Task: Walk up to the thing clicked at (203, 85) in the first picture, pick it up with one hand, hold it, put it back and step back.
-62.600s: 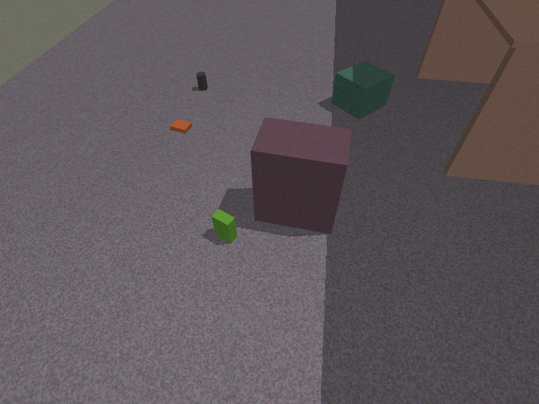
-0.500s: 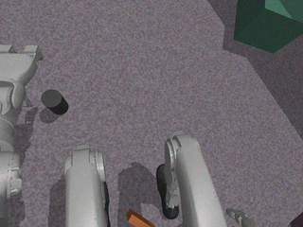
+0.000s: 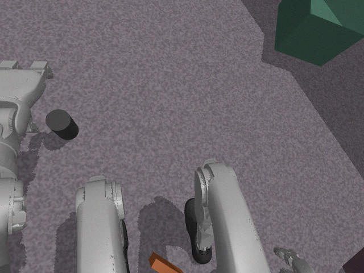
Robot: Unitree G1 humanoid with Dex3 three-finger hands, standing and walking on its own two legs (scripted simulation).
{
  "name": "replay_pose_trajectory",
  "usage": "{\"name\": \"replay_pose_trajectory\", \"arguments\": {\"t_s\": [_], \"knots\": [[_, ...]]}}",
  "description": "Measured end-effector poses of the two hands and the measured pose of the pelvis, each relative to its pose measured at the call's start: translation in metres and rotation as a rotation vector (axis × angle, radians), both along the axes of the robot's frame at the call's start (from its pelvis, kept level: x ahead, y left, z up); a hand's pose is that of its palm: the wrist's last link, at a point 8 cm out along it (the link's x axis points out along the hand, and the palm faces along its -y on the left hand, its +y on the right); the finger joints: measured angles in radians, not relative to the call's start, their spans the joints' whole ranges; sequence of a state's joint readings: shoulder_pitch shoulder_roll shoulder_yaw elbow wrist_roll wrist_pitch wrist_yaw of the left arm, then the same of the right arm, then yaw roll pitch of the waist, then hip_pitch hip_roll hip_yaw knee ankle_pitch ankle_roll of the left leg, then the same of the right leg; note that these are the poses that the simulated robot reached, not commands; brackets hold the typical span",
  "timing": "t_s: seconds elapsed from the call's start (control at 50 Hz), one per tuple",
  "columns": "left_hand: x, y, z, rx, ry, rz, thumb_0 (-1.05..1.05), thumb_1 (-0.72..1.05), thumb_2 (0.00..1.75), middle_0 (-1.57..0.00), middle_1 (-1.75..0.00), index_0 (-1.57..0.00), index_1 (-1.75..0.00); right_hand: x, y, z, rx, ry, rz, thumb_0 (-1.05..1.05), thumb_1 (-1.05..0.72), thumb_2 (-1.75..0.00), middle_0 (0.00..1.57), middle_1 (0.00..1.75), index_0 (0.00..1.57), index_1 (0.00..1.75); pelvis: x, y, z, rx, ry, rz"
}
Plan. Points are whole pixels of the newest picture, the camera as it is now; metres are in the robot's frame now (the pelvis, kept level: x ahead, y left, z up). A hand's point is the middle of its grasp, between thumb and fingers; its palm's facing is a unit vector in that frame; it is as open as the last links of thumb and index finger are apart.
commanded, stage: withdraw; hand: left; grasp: from above
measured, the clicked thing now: (63, 125) +0.51 +0.26 -0.34
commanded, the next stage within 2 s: none
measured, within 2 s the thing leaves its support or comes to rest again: neither
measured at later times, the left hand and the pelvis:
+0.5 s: hand (25, 100) +0.49 +0.28 -0.11, palm faces -0.39 -0.01 -0.92, open 13.5 cm; pelvis +0.00 +0.00 +0.01, yaw +0 degrees
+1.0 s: hand (27, 99) +0.50 +0.27 -0.11, palm faces -0.34 -0.01 -0.94, open 13.6 cm; pelvis +0.00 +0.00 +0.01, yaw +0 degrees
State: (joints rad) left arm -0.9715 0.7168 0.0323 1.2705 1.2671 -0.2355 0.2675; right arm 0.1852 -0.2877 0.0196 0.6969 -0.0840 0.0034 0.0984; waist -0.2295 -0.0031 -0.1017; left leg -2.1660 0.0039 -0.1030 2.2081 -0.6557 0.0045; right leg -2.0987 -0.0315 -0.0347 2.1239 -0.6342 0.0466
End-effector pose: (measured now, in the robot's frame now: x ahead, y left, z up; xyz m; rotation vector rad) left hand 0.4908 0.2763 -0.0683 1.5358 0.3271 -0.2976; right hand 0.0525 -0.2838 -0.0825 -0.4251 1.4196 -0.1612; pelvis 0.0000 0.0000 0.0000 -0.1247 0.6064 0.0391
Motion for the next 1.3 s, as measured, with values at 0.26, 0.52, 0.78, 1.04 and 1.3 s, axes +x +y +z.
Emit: {"name": "replay_pose_trajectory", "arguments": {"t_s": [0.26, 0.52, 0.78, 1.04, 1.3], "knots": [[-0.002, 0.015, 0.027, 0.048, 0.095, 0.152, 0.0, -0.36, 0.87, -0.23, -0.86, -0.23, -0.86, -0.015, 0.02, -0.004, 0.087, -0.006, -0.083, 0.0, -0.91, -0.9, 0.2, 0.3, 0.2, 0.3, 0.0, 0.001, 0.013, 0.005, 0.007, -0.012], [0.006, 0.002, 0.022, 0.016, -0.022, 0.027, 0.0, -0.41, 0.9, -0.19, -0.91, -0.19, -0.9, -0.006, 0.008, 0.005, 0.026, -0.001, -0.036, 0.0, -0.91, -0.9, 0.2, 0.3, 0.2, 0.3, 0.001, 0.001, 0.009, -0.003, 0.005, 0.001], [-0.012, 0.008, 0.022, 0.02, 0.144, 0.104, 0.0, -0.37, 0.88, -0.21, -0.87, -0.21, -0.87, -0.003, 0.013, 0.012, 0.061, -0.011, -0.049, 0.0, -0.91, -0.9, 0.2, 0.3, 0.2, 0.3, 0.002, 0.002, 0.024, 0.005, 0.013, -0.008], [0.009, 0.002, 0.026, 0.039, -0.06, 0.079, 0.01, -0.42, 0.91, -0.18, -0.91, -0.18, -0.9, -0.002, 0.012, 0.001, 0.038, -0.029, -0.053, 0.0, -0.92, -0.9, 0.2, 0.3, 0.2, 0.3, 0.0, 0.001, 0.009, 0.0, 0.006, -0.001], [-0.014, 0.015, 0.024, 0.004, 0.16, 0.083, 0.0, -0.39, 0.88, -0.2, -0.88, -0.2, -0.88, -0.005, 0.015, 0.011, 0.058, -0.003, -0.035, 0.0, -0.91, -0.9, 0.2, 0.3, 0.2, 0.3, 0.002, 0.001, 0.023, 0.007, 0.007, -0.008]]}}
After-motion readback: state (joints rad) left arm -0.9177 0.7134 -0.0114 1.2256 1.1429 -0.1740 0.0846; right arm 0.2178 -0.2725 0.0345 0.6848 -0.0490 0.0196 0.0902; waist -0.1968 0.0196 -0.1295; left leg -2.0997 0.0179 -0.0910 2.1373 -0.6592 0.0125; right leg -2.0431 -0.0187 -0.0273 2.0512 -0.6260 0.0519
